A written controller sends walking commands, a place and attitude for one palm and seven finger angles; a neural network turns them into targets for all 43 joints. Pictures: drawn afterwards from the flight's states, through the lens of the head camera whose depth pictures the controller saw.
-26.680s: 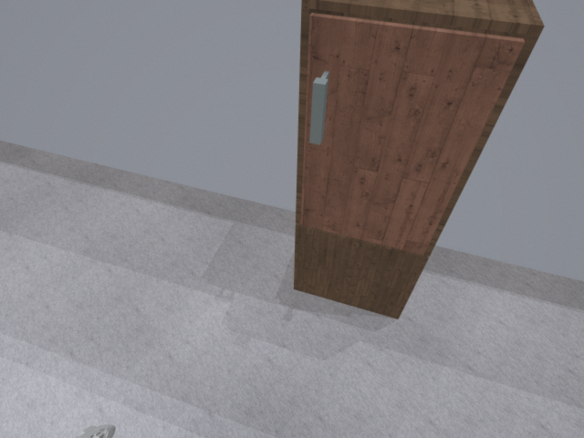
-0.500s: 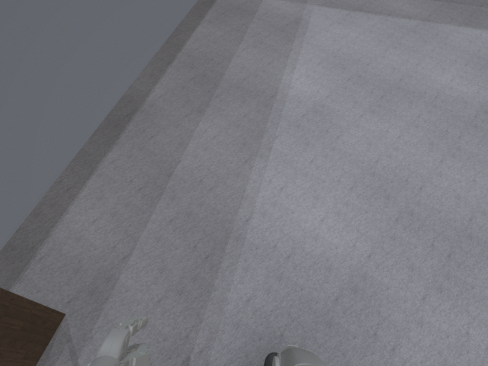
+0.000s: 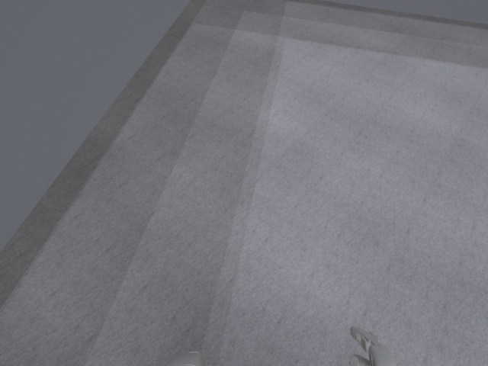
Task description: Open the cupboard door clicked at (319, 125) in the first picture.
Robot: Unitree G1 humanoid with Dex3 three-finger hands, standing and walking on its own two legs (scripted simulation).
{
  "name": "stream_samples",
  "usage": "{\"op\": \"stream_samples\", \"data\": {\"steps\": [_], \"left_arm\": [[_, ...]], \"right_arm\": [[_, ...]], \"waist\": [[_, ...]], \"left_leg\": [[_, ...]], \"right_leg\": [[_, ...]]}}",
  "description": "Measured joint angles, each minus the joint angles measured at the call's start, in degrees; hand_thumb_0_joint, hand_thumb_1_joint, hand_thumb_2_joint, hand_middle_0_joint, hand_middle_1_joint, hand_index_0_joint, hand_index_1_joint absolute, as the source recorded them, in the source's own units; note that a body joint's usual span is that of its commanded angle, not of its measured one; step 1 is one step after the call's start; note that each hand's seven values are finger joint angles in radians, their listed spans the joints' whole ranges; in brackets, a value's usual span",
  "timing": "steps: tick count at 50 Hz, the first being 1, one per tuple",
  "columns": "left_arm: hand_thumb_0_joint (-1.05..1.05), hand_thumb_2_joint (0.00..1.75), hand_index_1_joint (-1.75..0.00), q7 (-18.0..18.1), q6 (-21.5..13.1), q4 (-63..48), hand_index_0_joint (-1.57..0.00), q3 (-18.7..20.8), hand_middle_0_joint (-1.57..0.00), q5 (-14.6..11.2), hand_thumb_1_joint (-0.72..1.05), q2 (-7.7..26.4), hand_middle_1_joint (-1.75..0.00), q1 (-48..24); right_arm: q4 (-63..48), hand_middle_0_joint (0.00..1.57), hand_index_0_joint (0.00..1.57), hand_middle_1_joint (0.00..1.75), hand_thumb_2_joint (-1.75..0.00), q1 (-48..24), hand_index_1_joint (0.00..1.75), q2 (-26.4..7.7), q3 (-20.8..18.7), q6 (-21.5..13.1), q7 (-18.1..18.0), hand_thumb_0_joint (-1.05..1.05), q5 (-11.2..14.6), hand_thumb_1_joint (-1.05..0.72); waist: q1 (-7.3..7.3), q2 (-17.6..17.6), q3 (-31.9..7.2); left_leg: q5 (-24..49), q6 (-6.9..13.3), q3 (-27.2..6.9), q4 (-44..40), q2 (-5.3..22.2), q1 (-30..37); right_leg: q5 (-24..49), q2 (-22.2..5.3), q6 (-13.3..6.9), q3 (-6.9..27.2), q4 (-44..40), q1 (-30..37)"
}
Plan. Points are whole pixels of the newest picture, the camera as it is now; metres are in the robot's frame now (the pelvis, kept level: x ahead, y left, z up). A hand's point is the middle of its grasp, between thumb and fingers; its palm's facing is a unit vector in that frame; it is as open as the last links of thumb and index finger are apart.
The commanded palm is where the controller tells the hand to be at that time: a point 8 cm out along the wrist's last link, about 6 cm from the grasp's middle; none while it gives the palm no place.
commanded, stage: walk to a spot facing it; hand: left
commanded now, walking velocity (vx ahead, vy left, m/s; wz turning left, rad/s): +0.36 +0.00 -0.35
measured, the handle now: out of the picture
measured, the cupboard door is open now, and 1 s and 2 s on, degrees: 50 50 50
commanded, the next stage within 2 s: turn to face it in 0.92 s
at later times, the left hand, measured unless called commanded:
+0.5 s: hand (218, 242) +0.38 +0.09 -0.15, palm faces -0.18 -0.96 -0.20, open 7.4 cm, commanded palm none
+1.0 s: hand (219, 212) +0.48 +0.10 -0.17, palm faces -0.16 -0.98 -0.13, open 7.4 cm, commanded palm none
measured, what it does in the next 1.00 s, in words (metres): walks ahead: right foot, then left foot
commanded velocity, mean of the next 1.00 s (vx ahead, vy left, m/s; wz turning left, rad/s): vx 0.34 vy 0.00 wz -0.21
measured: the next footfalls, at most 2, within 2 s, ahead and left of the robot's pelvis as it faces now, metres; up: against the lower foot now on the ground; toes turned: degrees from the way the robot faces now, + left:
right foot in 0.40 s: +0.28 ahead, -0.15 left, +0.00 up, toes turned -17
left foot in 0.86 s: +0.57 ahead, +0.02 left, +0.00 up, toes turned -2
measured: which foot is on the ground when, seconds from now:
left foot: down 0.00-0.42, up 0.44-0.84, down 0.86-1.00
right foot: up 0.00-0.38, down 0.40-0.86, up 0.88-1.00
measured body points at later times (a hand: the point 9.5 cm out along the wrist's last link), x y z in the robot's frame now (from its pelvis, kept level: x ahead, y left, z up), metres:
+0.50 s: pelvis +0.22 -0.06 +0.00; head +0.26 -0.08 +0.45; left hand +0.39 +0.14 -0.13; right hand +0.07 -0.25 -0.15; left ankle +0.12 +0.09 -0.63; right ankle +0.24 -0.14 -0.72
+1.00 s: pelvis +0.47 -0.06 +0.01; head +0.50 -0.05 +0.46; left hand +0.49 +0.16 -0.16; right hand +0.50 -0.31 -0.13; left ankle +0.53 +0.02 -0.72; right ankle +0.36 -0.16 -0.62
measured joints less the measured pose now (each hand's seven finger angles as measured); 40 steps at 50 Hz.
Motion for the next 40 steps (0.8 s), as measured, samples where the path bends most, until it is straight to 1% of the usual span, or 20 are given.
{"op": "stream_samples", "data": {"steps": [1,2,3,5,9,13,16,19,20,21,23,24,25,26,27,29,32,33,36,40], "left_arm": [[0.01,0.89,-0.3,-0.18,0.21,0.22,-0.2,0.11,-0.2,0.2,0.91,0.1,-0.3,-0.57],[0.01,0.89,-0.3,-0.42,0.39,0.16,-0.19,0.2,-0.2,0.39,0.91,0.17,-0.3,-1.3],[0.01,0.89,-0.3,-0.65,0.57,-0.16,-0.19,0.27,-0.2,0.58,0.91,0.17,-0.3,-2.09],[0.01,0.89,-0.3,-0.96,0.87,-1.28,-0.19,0.32,-0.19,0.82,0.91,-0.01,-0.3,-3.66],[0.01,0.89,-0.3,-1.29,1.2,-3.36,-0.19,0.23,-0.19,1.05,0.91,-0.81,-0.3,-6.61],[0.01,0.9,-0.3,-1.54,1.51,-4.41,-0.19,-0.11,-0.19,1.11,0.91,-1.12,-0.3,-10.36],[0.01,0.9,-0.3,-1.68,1.56,-4.86,-0.19,-0.41,-0.19,1.02,0.91,-0.99,-0.3,-13.22],[0.01,0.9,-0.3,-1.67,0.65,-5.46,-0.19,-0.79,-0.19,0.9,0.91,-0.71,-0.3,-15.41],[0.01,0.9,-0.3,-1.65,-0.2,-5.79,-0.19,-0.94,-0.19,0.9,0.91,-0.41,-0.3,-15.75],[0.01,0.9,-0.3,-1.34,-1.22,-5.95,-0.19,-0.8,-0.19,0.83,0.91,-0.45,-0.3,-16.11],[0.0,0.89,-0.3,-0.54,-2.36,-5.99,-0.19,-0.88,-0.19,0.08,0.91,-0.85,-0.3,-15.81],[0.0,0.89,-0.3,-0.16,-2.47,-5.79,-0.19,-0.99,-0.19,-0.15,0.91,-1.09,-0.3,-15.11],[0.0,0.89,-0.3,0.2,-2.45,-5.36,-0.19,-1.12,-0.19,-0.28,0.91,-1.36,-0.3,-14.14],[0.0,0.89,-0.3,0.5,-2.39,-4.76,-0.2,-1.24,-0.19,-0.29,0.91,-1.66,-0.3,-12.97],[0.0,0.89,-0.3,0.72,-2.33,-3.99,-0.2,-1.37,-0.19,-0.18,0.91,-1.97,-0.3,-11.69],[-0.02,0.89,-0.3,1.75,-2.85,-3.2,-0.2,0.02,-0.2,-0.68,0.95,-1.64,-0.3,-9.51],[-0.02,0.89,-0.3,1.44,-3.03,-1.58,-0.2,-0.15,-0.2,-0.17,0.96,-0.78,-0.3,-6.72],[-0.02,0.89,-0.3,1.28,-3.09,-0.97,-0.2,-0.37,-0.2,-0.1,0.96,-0.85,-0.3,-5.85],[-0.02,0.89,-0.3,0.97,-3.27,0.58,-0.2,-1.04,-0.2,0.0,0.95,-1.43,-0.3,-3.23],[-0.01,0.89,-0.3,0.89,-3.0,2.86,-0.2,-1.69,-0.2,0.21,0.93,-2.18,-0.3,0.08]], "right_arm": [[0.04,0.2,0.2,0.3,-0.9,0.86,0.29,0.3,0.12,-0.11,-0.18,0.0,-0.01,-0.9],[0.35,0.2,0.2,0.3,-0.9,1.92,0.3,0.56,0.18,-0.2,-0.38,0.0,0.03,-0.9],[0.93,0.2,0.2,0.3,-0.9,3.11,0.3,0.8,0.21,-0.31,-0.6,0.0,0.09,-0.9],[2.57,0.2,0.2,0.3,-0.9,5.8,0.3,1.17,0.31,-0.4,-0.93,0.0,0.29,-0.9],[5.19,0.2,0.2,0.3,-0.9,11.08,0.3,-0.35,-1.01,-0.2,-1.62,-0.01,0.72,-0.94],[7.91,0.2,0.2,0.3,-0.9,16.29,0.3,-1.41,-0.92,0.64,-1.24,0.0,0.4,-0.93],[9.83,0.2,0.2,0.3,-0.9,19.89,0.29,-1.45,-0.58,1.21,-1.1,0.0,0.05,-0.92],[11.79,0.19,0.2,0.3,-0.9,23.44,0.29,-1.02,-0.08,1.9,-0.87,0.0,0.03,-0.92],[12.57,0.19,0.2,0.3,-0.9,24.75,0.29,-0.55,0.14,2.17,-0.7,0.0,0.31,-0.91],[13.53,0.19,0.2,0.3,-0.9,25.07,0.29,-0.16,0.31,2.67,-0.5,0.01,0.81,-0.91],[14.9,0.19,0.2,0.3,-0.9,23.74,0.29,0.35,0.11,3.86,-0.19,0.01,1.36,-0.91],[15.13,0.2,0.2,0.3,-0.9,22.61,0.29,0.55,-0.15,4.22,-0.15,0.01,1.4,-0.91],[15.0,0.2,0.2,0.3,-0.9,21.3,0.29,0.71,-0.39,4.39,-0.19,0.01,1.34,-0.91],[14.55,0.2,0.2,0.3,-0.9,19.89,0.29,0.87,-0.59,4.42,-0.24,0.01,1.2,-0.91],[13.84,0.2,0.2,0.3,-0.9,18.47,0.29,1.06,-0.75,4.3,-0.26,0.01,1.08,-0.91],[12.02,0.19,0.2,0.3,-0.9,16.08,0.29,1.62,-0.98,3.8,-0.2,0.01,0.95,-0.91],[9.84,0.19,0.2,0.3,-0.9,12.34,0.29,2.05,-1.22,3.41,0.07,0.01,0.71,-0.91],[9.73,0.2,0.2,0.3,-0.9,11.21,0.29,1.5,-1.5,3.65,-0.38,0.02,0.37,-0.93],[9.17,0.2,0.2,0.3,-0.9,8.25,0.29,-0.47,-1.99,3.5,0.34,0.03,0.74,-0.95],[8.09,0.19,0.2,0.3,-0.9,4.44,0.29,-1.74,-2.02,2.89,1.07,0.02,1.01,-0.95]], "waist": [[-0.14,-0.29,-0.09],[-0.2,-0.45,-0.18],[-0.24,-0.49,-0.29],[-0.24,-0.34,-0.68],[-1.37,0.43,-1.54],[-3.23,0.98,-1.35],[-4.99,1.37,-0.77],[-6.12,2.23,-0.2],[-6.2,2.05,-0.26],[-5.83,2.24,0.07],[-5.63,2.6,0.97],[-5.59,2.63,1.09],[-5.59,2.65,1.0],[-5.62,2.6,0.71],[-5.69,2.47,0.33],[-5.64,2.42,-0.73],[-5.03,2.56,-1.83],[-4.78,2.75,-2.0],[-3.57,3.03,-1.91],[-1.92,2.0,-0.95]], "left_leg": [[-0.95,0.09,0.74,-0.76,-0.06,1.46],[-1.24,-0.22,1.37,-2.21,-0.12,3.13],[-1.11,-0.54,1.94,-3.99,-0.17,4.84],[-0.82,-0.49,3.09,-7.85,-0.26,8.24],[-1.02,-0.78,5.36,-13.69,-0.3,13.99],[-3.21,-1.95,7.15,-15.86,-0.11,18.5],[-5.83,-3.36,8.31,-15.81,0.37,21.35],[-10.0,-5.4,8.97,-12.52,2.16,23.18],[-11.95,-5.75,8.72,-8.34,2.97,22.38],[-12.62,-5.38,7.51,-0.49,4.22,19.82],[-13.94,-4.47,1.45,19.09,4.1,11.91],[-12.49,-4.15,-0.7,26.1,3.72,8.07],[-10.5,-4.0,-2.02,30.15,3.65,4.66],[-8.65,-4.0,-2.75,31.66,3.82,1.68],[-7.18,-4.09,-3.19,31.22,4.09,-0.83],[-4.84,-4.46,-3.92,27.27,4.59,-4.87],[-1.24,-4.84,-3.83,19.96,5.01,-8.47],[-0.16,-4.84,-3.77,17.56,4.89,-9.08],[2.0,-4.55,-3.06,10.54,4.33,-9.43],[1.71,-3.35,-1.66,2.51,2.52,-6.82]], "right_leg": [[2.13,-0.66,0.02,-0.43,6.64,-3.45],[4.53,-1.56,0.22,-0.99,10.89,-6.5],[6.67,-2.51,0.53,-1.49,13.06,-9.15],[9.77,-4.21,1.15,-2.01,13.07,-13.49],[14.45,-6.62,1.85,-2.68,5.09,-18.62],[17.02,-7.59,1.66,-4.48,-7.03,-18.65],[16.17,-6.95,0.83,-6.1,-14.3,-16.54],[13.99,-4.65,-1.03,-8.42,-20.74,-11.8],[14.39,-4.08,-2.17,-8.84,-23.31,-9.32],[14.57,-3.61,-2.74,-9.02,-22.09,-9.08],[11.54,-2.92,-2.83,-9.28,-19.68,-7.75],[10.63,-2.55,-2.7,-9.3,-20.44,-6.25],[10.46,-2.13,-2.41,-9.26,-22.13,-4.51],[10.92,-1.72,-1.94,-9.13,-24.31,-2.75],[11.34,-1.33,-1.99,-8.95,-26.56,-1.06],[11.99,-0.6,-2.43,-8.9,-30.87,2.07],[11.99,0.1,-2.42,-8.71,-35.35,6.12],[11.66,0.23,-2.23,-8.73,-36.32,7.44],[9.88,0.47,-1.42,-8.64,-38.02,11.13],[5.97,-0.04,0.03,-8.23,-37.96,15.69]]}}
